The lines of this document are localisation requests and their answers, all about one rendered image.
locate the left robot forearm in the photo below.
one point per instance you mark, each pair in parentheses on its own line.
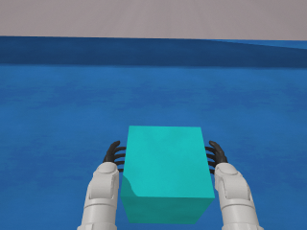
(99,210)

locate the robot right hand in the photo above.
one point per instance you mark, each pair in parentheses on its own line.
(218,157)

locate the right robot forearm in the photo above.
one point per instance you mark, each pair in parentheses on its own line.
(236,202)

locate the robot left hand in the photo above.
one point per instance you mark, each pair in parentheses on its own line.
(111,156)

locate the carton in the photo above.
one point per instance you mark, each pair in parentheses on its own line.
(166,177)

